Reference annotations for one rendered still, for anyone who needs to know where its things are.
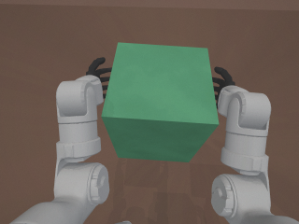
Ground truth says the right robot forearm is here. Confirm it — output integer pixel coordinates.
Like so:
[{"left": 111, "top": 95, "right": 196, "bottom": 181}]
[{"left": 218, "top": 85, "right": 271, "bottom": 209}]

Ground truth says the robot left hand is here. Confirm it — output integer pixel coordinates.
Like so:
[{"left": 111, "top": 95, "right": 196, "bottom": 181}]
[{"left": 86, "top": 57, "right": 112, "bottom": 99}]

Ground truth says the carton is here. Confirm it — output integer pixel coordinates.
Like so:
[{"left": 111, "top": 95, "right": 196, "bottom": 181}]
[{"left": 101, "top": 42, "right": 219, "bottom": 162}]

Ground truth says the robot right hand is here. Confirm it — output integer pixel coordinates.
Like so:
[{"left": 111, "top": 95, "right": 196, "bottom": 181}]
[{"left": 212, "top": 66, "right": 235, "bottom": 109}]

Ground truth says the right robot upper arm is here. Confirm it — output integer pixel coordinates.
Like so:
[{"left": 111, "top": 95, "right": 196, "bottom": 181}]
[{"left": 211, "top": 174, "right": 299, "bottom": 224}]

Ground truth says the left robot forearm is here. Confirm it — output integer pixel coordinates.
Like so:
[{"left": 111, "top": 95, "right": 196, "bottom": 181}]
[{"left": 53, "top": 75, "right": 104, "bottom": 196}]

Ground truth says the left robot upper arm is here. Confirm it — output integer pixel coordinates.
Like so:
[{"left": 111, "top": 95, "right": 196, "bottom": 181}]
[{"left": 9, "top": 162, "right": 110, "bottom": 224}]

